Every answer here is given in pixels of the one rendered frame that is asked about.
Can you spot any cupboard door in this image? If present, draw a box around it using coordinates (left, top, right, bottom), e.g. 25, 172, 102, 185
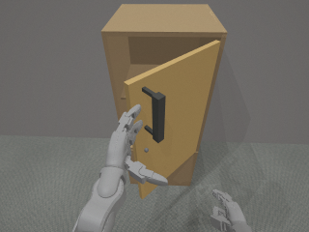
124, 40, 221, 200

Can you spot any left robot forearm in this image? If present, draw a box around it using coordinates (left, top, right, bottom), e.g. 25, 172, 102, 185
71, 166, 127, 232

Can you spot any robot left hand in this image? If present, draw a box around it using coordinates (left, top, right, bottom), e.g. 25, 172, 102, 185
105, 103, 168, 187

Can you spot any robot right hand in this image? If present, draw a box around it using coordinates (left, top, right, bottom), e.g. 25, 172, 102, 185
211, 189, 247, 232

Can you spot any handle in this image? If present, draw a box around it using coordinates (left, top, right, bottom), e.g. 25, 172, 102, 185
142, 86, 166, 143

